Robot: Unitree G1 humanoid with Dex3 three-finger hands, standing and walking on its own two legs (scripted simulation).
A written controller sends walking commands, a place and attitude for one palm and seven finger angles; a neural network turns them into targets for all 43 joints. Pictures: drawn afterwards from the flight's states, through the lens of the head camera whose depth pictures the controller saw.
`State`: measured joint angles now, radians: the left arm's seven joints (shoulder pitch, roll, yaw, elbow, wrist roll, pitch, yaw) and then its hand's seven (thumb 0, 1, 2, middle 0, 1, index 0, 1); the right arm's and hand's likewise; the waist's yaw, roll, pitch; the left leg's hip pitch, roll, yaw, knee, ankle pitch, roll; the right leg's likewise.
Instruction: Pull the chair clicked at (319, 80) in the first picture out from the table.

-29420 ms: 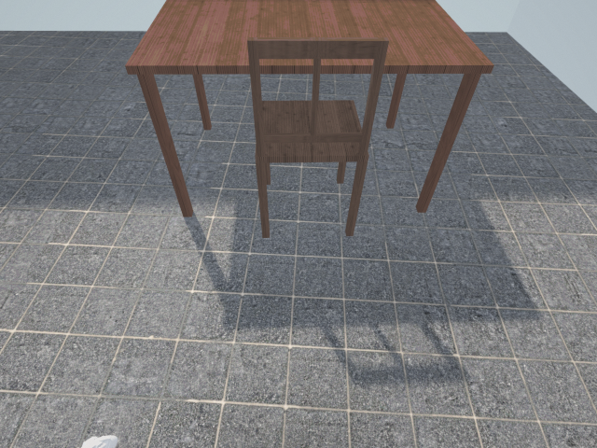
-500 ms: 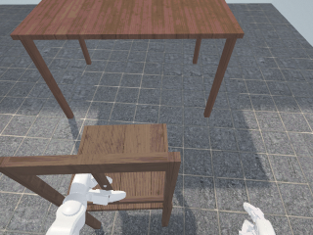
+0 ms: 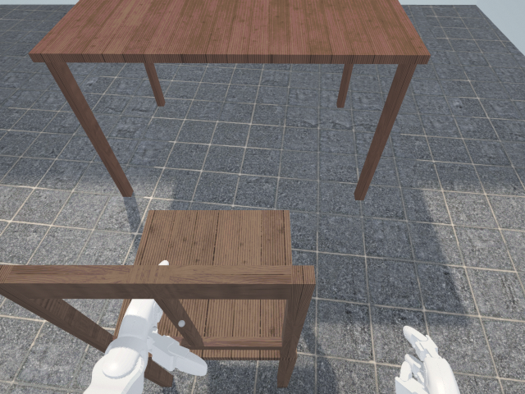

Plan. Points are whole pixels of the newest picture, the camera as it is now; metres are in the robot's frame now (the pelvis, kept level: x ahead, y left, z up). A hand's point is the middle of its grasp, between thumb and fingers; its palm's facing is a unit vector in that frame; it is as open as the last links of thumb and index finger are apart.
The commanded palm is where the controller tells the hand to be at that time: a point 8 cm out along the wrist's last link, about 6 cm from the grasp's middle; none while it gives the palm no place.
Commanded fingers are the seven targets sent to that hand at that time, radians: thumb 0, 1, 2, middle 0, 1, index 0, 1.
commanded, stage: draw the fingers out of the gap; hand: left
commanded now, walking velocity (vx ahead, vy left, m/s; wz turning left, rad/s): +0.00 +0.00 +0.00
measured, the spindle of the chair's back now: (181, 320) +0.25 +0.14 -0.06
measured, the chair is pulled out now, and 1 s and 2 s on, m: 0.64 0.64 0.64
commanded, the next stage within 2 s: draw the hand back to the body in 0.76 s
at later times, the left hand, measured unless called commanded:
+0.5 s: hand (169, 384) +0.16 +0.14 -0.03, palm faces -0.03 -0.99 -0.15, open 17.5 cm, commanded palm +0.13 +0.19 -0.01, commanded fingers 0.00 -0.55 0.20 0.00 0.00 0.00 0.00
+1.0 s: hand out of the picture +0.11 +0.14 +0.00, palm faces +0.06 -1.00 -0.02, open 17.5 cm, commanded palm +0.08 +0.21 +0.02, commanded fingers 0.00 -0.55 0.20 0.00 0.00 0.00 0.00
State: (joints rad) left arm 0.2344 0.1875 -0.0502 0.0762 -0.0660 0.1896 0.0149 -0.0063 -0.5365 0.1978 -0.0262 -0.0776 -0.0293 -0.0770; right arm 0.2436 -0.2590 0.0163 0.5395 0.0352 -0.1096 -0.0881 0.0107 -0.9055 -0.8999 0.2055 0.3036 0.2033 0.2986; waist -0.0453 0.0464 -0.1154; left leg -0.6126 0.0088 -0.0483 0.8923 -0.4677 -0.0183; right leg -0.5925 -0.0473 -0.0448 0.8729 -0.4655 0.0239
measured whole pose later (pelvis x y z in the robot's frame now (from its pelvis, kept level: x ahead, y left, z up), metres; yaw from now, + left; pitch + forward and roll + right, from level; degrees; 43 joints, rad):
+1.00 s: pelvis -0.01 +0.01 -0.03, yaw +1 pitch +13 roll -2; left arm 0.85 0.18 -0.08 -0.40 -0.13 -0.01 -0.02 -0.01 -0.54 0.20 0.00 0.00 -0.01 0.00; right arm 0.26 -0.20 -0.02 0.45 0.05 -0.14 -0.12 0.01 -0.90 -0.90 0.20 0.30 0.20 0.30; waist -0.01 0.04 -0.20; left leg -0.77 0.01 -0.08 1.09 -0.54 -0.01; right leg -0.72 -0.05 -0.07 1.04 -0.53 0.03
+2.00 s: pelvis +0.01 +0.00 +0.04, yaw +0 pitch -2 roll -1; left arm 0.55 0.36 0.30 -0.46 -0.05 -0.02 0.16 0.01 0.44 0.67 -0.14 -0.21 -0.15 -0.20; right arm 0.18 -0.22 0.01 0.65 0.03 -0.15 -0.11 0.01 -0.91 -0.90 0.20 0.30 0.20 0.30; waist 0.06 0.08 -0.01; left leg -0.18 0.03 -0.04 0.56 -0.34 -0.02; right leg -0.15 -0.03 -0.05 0.52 -0.32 0.02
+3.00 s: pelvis -0.04 +0.01 +0.04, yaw -3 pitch +0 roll +0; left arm 0.58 0.42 0.40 -0.50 -0.05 -0.10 0.15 0.02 0.89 0.89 -0.21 -0.30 -0.22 -0.30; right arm 0.18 -0.21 -0.03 0.60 0.04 -0.01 -0.11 0.01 -0.91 -0.90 0.20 0.30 0.20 0.30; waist 0.01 0.04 0.05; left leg -0.26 0.01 0.01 0.49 -0.23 -0.01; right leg -0.27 -0.04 0.00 0.49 -0.21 0.03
